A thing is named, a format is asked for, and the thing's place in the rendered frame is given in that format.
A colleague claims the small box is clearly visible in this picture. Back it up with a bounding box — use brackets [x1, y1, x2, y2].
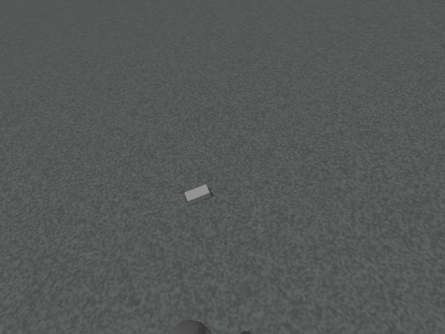
[184, 185, 211, 205]

